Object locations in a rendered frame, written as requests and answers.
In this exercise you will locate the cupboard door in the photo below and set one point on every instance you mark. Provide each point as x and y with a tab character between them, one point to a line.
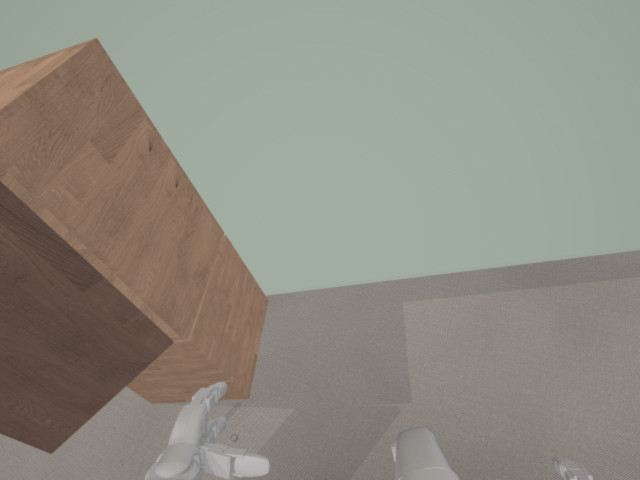
69	340

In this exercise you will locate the robot right hand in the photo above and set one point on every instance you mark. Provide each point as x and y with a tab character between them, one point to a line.
569	470

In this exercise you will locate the robot left hand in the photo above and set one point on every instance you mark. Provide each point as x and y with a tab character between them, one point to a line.
191	426

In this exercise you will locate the robot right thigh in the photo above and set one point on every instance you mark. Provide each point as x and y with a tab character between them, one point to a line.
418	457

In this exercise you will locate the robot left forearm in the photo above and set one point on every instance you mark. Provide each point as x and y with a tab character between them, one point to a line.
179	461

